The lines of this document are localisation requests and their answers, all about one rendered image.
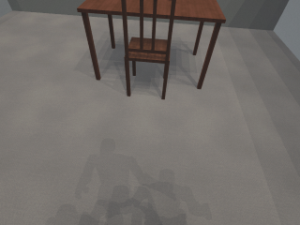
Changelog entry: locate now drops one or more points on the table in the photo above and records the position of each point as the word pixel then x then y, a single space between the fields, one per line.
pixel 201 11

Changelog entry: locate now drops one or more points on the chair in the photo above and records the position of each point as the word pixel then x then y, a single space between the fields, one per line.
pixel 149 50

